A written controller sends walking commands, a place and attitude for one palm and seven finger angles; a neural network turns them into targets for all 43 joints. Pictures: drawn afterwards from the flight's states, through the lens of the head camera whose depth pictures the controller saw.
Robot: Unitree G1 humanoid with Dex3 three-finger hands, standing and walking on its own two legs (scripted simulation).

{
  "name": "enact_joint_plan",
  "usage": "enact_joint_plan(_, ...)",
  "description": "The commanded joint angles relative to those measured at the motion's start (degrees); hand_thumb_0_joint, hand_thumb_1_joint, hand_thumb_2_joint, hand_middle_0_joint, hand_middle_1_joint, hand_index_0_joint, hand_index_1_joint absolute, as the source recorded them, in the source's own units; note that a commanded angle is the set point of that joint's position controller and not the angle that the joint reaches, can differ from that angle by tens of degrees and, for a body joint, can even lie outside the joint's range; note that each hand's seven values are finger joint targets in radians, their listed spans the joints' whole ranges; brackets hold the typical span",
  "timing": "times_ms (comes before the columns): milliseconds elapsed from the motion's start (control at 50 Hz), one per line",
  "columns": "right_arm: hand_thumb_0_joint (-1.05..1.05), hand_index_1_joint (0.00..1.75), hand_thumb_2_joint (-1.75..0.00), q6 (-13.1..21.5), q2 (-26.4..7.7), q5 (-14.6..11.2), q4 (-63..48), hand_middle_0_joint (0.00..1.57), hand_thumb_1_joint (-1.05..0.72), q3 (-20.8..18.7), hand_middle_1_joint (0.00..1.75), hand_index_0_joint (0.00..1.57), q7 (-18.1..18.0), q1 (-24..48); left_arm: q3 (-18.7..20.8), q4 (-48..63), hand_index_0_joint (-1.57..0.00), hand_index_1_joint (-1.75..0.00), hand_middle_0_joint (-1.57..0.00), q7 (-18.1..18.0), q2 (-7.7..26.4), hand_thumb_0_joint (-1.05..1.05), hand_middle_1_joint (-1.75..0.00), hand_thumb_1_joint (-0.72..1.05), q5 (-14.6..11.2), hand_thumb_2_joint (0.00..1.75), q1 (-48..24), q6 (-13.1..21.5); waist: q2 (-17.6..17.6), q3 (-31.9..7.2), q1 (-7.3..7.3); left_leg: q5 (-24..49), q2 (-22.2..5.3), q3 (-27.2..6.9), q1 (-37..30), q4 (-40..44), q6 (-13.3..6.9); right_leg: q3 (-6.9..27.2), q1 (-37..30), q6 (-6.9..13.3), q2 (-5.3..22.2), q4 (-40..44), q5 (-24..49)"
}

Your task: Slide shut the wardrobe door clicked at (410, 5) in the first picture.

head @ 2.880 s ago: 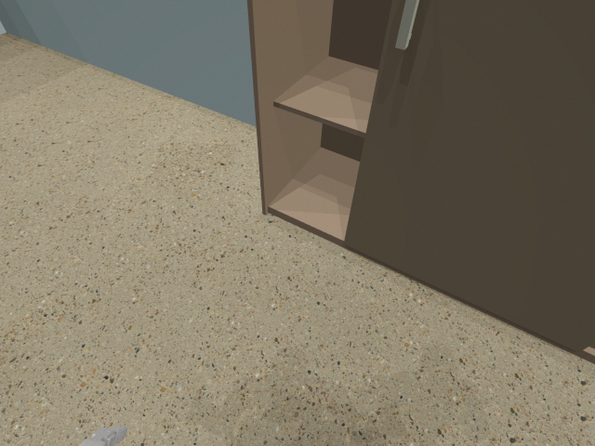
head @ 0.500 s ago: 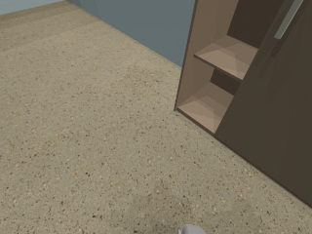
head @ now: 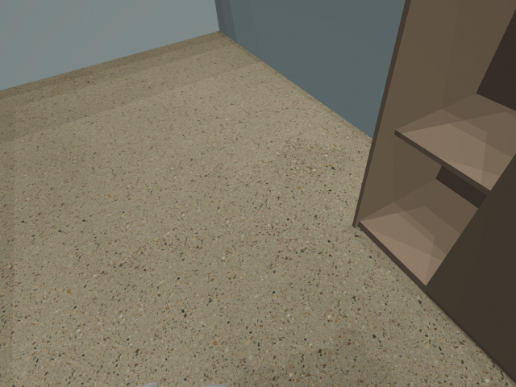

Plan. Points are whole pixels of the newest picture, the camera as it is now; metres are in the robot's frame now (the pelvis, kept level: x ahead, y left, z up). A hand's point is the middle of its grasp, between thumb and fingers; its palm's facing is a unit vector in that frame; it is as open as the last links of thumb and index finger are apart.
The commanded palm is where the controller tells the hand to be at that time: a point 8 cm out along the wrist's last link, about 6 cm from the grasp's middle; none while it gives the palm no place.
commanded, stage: walk to a spot facing it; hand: right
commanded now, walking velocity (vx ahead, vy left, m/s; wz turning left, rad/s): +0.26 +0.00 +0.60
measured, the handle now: out of the picture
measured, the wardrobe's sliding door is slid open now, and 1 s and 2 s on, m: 0.39 0.39 0.39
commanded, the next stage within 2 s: none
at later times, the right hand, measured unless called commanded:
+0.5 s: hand (326, 307) +0.32 -0.12 -0.19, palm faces -0.32 +0.93 -0.15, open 7.4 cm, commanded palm none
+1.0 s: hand (356, 265) +0.42 -0.20 -0.18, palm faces -0.48 +0.85 -0.23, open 7.4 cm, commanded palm none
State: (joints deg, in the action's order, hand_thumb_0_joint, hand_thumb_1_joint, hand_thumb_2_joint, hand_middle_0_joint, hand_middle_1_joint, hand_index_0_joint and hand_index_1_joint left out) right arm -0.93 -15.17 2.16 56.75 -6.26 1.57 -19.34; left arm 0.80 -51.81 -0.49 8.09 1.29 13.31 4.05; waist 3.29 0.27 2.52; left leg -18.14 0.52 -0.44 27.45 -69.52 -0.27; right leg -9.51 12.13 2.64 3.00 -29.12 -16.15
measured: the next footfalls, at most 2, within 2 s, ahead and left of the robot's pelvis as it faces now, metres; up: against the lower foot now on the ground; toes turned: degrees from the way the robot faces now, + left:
left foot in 0.44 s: +0.21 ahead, +0.08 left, +0.00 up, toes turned +24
right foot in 0.88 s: +0.34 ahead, -0.12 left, +0.00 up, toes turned +28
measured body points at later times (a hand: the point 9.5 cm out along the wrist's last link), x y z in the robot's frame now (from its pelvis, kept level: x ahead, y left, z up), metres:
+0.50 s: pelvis +0.15 +0.00 -0.03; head +0.21 +0.01 +0.42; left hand +0.00 +0.18 -0.17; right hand +0.34 -0.17 -0.18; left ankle +0.18 +0.07 -0.74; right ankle +0.03 -0.10 -0.67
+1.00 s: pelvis +0.24 -0.05 -0.01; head +0.29 -0.06 +0.44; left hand +0.22 +0.22 -0.12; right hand +0.44 -0.25 -0.16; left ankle +0.14 +0.04 -0.66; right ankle +0.31 -0.14 -0.74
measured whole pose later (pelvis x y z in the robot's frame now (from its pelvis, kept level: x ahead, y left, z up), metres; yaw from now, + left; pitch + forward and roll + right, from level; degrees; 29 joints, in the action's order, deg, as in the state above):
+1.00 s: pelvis +0.24 -0.05 -0.01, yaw +36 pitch +0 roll +1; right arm -3.5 -16.0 1.5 51.4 -6.4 0.0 -13.2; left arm 0.8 -48.4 -1.2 9.6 1.4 6.5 -0.2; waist 3.5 4.2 3.1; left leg -27.7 3.5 -2.9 27.5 -63.3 2.3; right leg -7.2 15.9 0.7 4.7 -32.7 -17.2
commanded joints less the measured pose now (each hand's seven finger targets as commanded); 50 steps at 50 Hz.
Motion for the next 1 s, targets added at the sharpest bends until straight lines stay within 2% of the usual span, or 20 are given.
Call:
enact_joint_plan(0, 0.0, 0.3, -0.9, -0.1, 1.1, -0.1, -3.8, 0.2, -0.9, 0.0, 0.3, 0.2, 0.8, -2.4, 2.2, 0.0, -0.2, -0.3, -0.2, -1.4, 7.3, 0.0, -0.3, 0.9, -0.7, 0.9, 5.1, 1.5, -11.4, 5.0, 0.13, 9.3, -4.0, -1.2, 9.8, -4.5, 1.1, 6.8, -0.9, -4.7, 12.6, 17.5, 12.2)
enact_joint_plan(140, 0.0, 0.3, -0.9, -1.4, 2.3, -0.2, -6.2, 0.2, -0.9, 0.4, 0.3, 0.2, 0.5, 5.1, 2.0, -3.7, -0.2, -0.3, -0.2, -2.1, 7.6, 0.0, -0.3, 0.9, -0.5, 0.9, 11.6, 1.1, -8.9, 4.4, -1.39, 10.9, -3.7, 2.3, 16.4, 1.3, 2.4, 0.3, -10.8, -3.8, 13.8, 12.4, 40.8)
enact_joint_plan(300, 0.0, 0.3, -0.9, -0.8, 2.6, -0.6, -8.7, 0.2, -0.9, 1.7, 0.3, 0.2, 0.3, 15.5, 2.8, -6.5, -0.2, -0.3, -0.2, -2.2, 8.9, 0.0, -0.3, 0.9, 0.3, 0.9, 16.1, -1.1, -10.7, 4.2, -5.03, 3.0, -1.2, 10.1, 9.7, 22.8, -0.2, -5.4, -18.6, 1.8, 15.9, 5.2, 54.4)
enact_joint_plan(360, 0.0, 0.3, -0.9, 0.0, 1.2, -0.3, -8.0, 0.2, -0.9, 1.2, 0.3, 0.2, -0.2, 10.8, 3.5, -5.8, -0.2, -0.3, -0.2, -1.9, 10.8, 0.0, -0.3, 0.9, 0.0, 0.9, 14.7, -1.6, -12.1, -0.1, -2.14, 1.0, 1.8, 11.6, 0.4, 28.3, -2.2, -7.4, -18.7, 1.7, 16.8, -4.3, 64.9)
enact_joint_plan(380, 0.0, 0.3, -0.9, 0.7, 0.1, -0.3, -7.1, 0.2, -0.9, 0.8, 0.3, 0.2, -0.4, 6.4, 3.7, -5.1, -0.2, -0.3, -0.2, -1.7, 11.9, 0.0, -0.3, 0.9, -0.3, 0.9, 13.2, -1.7, -12.8, -2.9, 0.28, 2.2, 2.4, 11.3, -6.5, 32.3, -2.9, -7.8, -16.8, 1.0, 16.5, -11.3, 64.7)
enact_joint_plan(400, 0.0, 0.3, -0.9, 1.4, -2.5, -0.1, -5.5, 0.2, -0.9, 0.2, 0.3, 0.2, -0.7, 0.1, 3.8, -3.8, -0.2, -0.3, -0.2, -1.2, 11.8, 0.0, -0.3, 0.9, -0.8, 0.9, 11.5, -1.8, -10.9, -6.0, 3.44, 8.9, 0.4, 8.7, -18.5, 39.1, -4.1, -7.4, -9.0, -0.9, 16.5, -22.6, 56.4)
enact_joint_plan(420, 0.0, 0.3, -0.9, 2.1, -7.8, 0.0, -3.9, 0.2, -0.9, -0.9, 0.3, 0.2, -1.3, -6.5, 3.4, -1.5, -0.2, -0.3, -0.2, -0.8, 9.8, 0.0, -0.3, 0.9, -1.9, 0.9, 10.8, -2.1, 0.3, -13.1, 6.1, 38.0, -13.2, -10.7, -38.2, 39.5, -11.0, -8.1, 9.4, -4.7, 8.9, -41.7, 18.8)
enact_joint_plan(440, 0.0, 0.3, -0.9, 2.2, -11.7, -1.7, -3.2, 0.2, -0.9, -1.4, 0.3, 0.2, -2.3, -7.8, 3.1, 0.6, -0.2, -0.3, -0.2, -1.2, 7.2, 0.0, -0.3, 0.9, -1.9, 0.9, 8.5, -1.9, 5.7, -17.3, 4.83, 68.2, -25.7, -28.9, -44.5, 39.9, -19.2, -1.4, 22.6, -7.5, 0.2, -58.0, -21.3)
enact_joint_plan(460, 0.0, 0.3, -0.9, 1.6, -11.0, -2.3, -3.9, 0.2, -0.9, -1.2, 0.3, 0.2, -3.1, -5.3, 3.2, 1.9, -0.2, -0.3, -0.2, -1.9, 8.0, 0.0, -0.3, 0.9, -1.6, 0.9, 4.8, -2.3, 0.5, -14.2, 4.55, 63.7, -24.4, -22.5, -40.3, 41.1, -20.2, 8.0, 22.9, -6.1, 3.0, -56.2, -18.4)
enact_joint_plan(520, 0.0, 0.3, -0.9, 1.7, -6.2, -2.1, -7.0, 0.2, -0.9, 0.1, 0.3, 0.2, -3.7, 5.6, 3.2, 1.2, -0.2, -0.3, -0.2, -1.1, 6.9, 0.0, -0.3, 0.9, -0.5, 0.9, 2.7, -4.2, -3.7, -3.3, -1.57, 44.1, -16.6, -14.2, -20.7, 47.0, -12.8, 9.5, 19.9, -6.9, 6.4, -46.6, -8.3)
enact_joint_plan(580, 0.0, 0.3, -0.9, 1.7, -5.4, -1.0, -8.4, 0.2, -0.9, 0.5, 0.3, 0.2, -3.4, 10.5, 3.0, 0.0, -0.2, -0.3, -0.2, -1.4, 5.6, 0.0, -0.3, 0.9, -0.2, 0.9, 5.9, -6.0, -1.1, 0.1, -5.5, 34.5, -12.7, -9.5, -7.4, 49.5, -11.1, 8.6, 14.2, -7.9, 5.3, -39.2, -6.7)
enact_joint_plan(660, 0.0, 0.3, -0.9, 1.3, -6.0, -0.8, -8.2, 0.2, -0.9, -0.1, 0.3, 0.2, -2.5, 8.4, 3.1, 2.0, -0.2, -0.3, -0.2, -1.1, 6.0, 0.0, -0.3, 0.9, -0.2, 0.9, 1.4, -5.7, 4.2, -0.6, -4.06, 29.0, -8.9, -11.3, -7.6, 48.3, -10.2, 7.6, 14.0, -8.1, 3.2, -30.4, -3.5)
enact_joint_plan(760, 0.0, 0.3, -0.9, 0.5, -7.6, -0.6, -9.5, 0.2, -0.9, -1.1, 0.3, 0.2, -2.4, 6.3, 3.0, 5.5, -0.2, -0.3, -0.2, -1.2, 6.9, 0.0, -0.3, 0.9, -0.8, 0.9, -5.4, -4.3, 7.3, -4.6, -1.08, 36.6, -8.9, -16.2, -15.8, 42.8, -10.0, 6.6, 11.5, -7.8, -0.2, -15.9, -5.9)
enact_joint_plan(820, 0.0, 0.3, -0.9, -0.1, -7.9, -0.9, -10.4, 0.2, -0.9, -1.3, 0.3, 0.2, -2.4, 7.4, 3.3, 5.7, -0.2, -0.3, -0.2, -1.6, 8.4, 0.0, -0.3, 0.9, -1.1, 0.9, -3.5, -3.8, 7.4, -6.5, -2.33, 37.1, -8.2, -18.5, -15.9, 38.6, -7.6, 6.5, 4.5, -7.1, -1.3, -3.4, -1.3)
enact_joint_plan(840, 0.0, 0.3, -0.9, -0.3, -7.0, -1.2, -10.9, 0.2, -0.9, -1.1, 0.3, 0.2, -2.5, 8.6, 3.6, 4.7, -0.2, -0.3, -0.2, -1.8, 9.8, 0.0, -0.3, 0.9, -1.1, 0.9, -0.4, -3.4, 4.2, -8.1, -4.23, 32.2, -6.1, -17.1, -11.9, 34.8, -5.1, 7.7, -3.9, -6.3, 0.8, 5.4, 5.9)
enact_joint_plan(860, 0.0, 0.3, -0.9, -0.4, -3.8, -1.9, -12.1, 0.2, -0.9, -0.5, 0.3, 0.2, -2.3, 7.4, 4.4, 4.8, -0.2, -0.3, -0.2, -1.8, 14.7, 0.0, -0.3, 0.9, -0.4, 0.9, 1.6, -2.8, -8.4, -10.5, -4.59, 12.7, 0.9, -10.9, -1.6, 26.5, -1.2, 18.9, -14.0, -2.6, 13.2, 10.4, 17.5)
enact_joint_plan(880, 0.0, 0.3, -0.9, -0.3, -2.2, -1.6, -12.6, 0.2, -0.9, 0.0, 0.3, 0.2, -1.8, 5.3, 5.0, 5.4, -0.2, -0.3, -0.2, -1.5, 18.5, 0.0, -0.3, 0.9, -0.3, 0.9, 1.6, -3.2, -20.2, -9.5, -3.61, -17.6, 3.8, -3.0, 7.4, 11.8, 2.1, 27.8, -16.6, 3.5, 26.0, 8.8, 36.1)
enact_joint_plan(900, 0.0, 0.3, -0.9, -0.6, -4.4, -1.0, -11.0, 0.2, -0.9, -0.3, 0.3, 0.2, -2.1, 3.9, 4.4, 6.0, -0.2, -0.3, -0.2, -1.5, 16.4, 0.0, -0.3, 0.9, -0.2, 0.9, 0.2, -3.7, -14.7, -8.6, -3.41, -17.2, 1.1, -5.2, 6.0, 3.1, 2.5, 25.2, -12.1, 5.6, 26.3, 7.3, 36.0)
enact_joint_plan(940, 0.0, 0.3, -0.9, -1.2, -5.4, -0.5, -9.8, 0.2, -0.9, -1.5, 0.3, 0.2, -1.4, 4.4, 3.2, 7.4, -0.2, -0.3, -0.2, -1.9, 12.4, 0.0, -0.3, 0.9, 0.2, 0.9, -5.4, -3.3, -14.3, -1.9, -1.4, -10.7, -0.2, -4.1, 6.0, -3.7, 3.6, 16.9, -3.8, 3.8, 19.6, 9.4, 31.7)
enact_joint_plan(980, 0.0, 0.3, -0.9, -1.6, -4.1, -0.7, -9.9, 0.2, -0.9, -1.1, 0.3, 0.2, -0.5, 4.6, 3.0, 7.2, -0.2, -0.3, -0.2, -1.7, 11.8, 0.0, -0.3, 0.9, 0.3, 0.9, -5.0, -3.1, -13.3, -1.2, -1.44, -6.5, -1.1, -2.2, 5.9, -5.5, 4.2, 10.3, -3.8, 2.6, 15.5, 8.9, 30.4)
